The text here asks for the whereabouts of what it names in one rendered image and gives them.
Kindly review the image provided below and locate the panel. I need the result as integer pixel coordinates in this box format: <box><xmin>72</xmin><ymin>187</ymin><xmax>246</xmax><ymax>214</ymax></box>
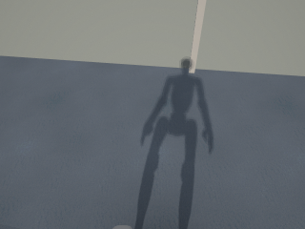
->
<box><xmin>189</xmin><ymin>0</ymin><xmax>207</xmax><ymax>73</ymax></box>

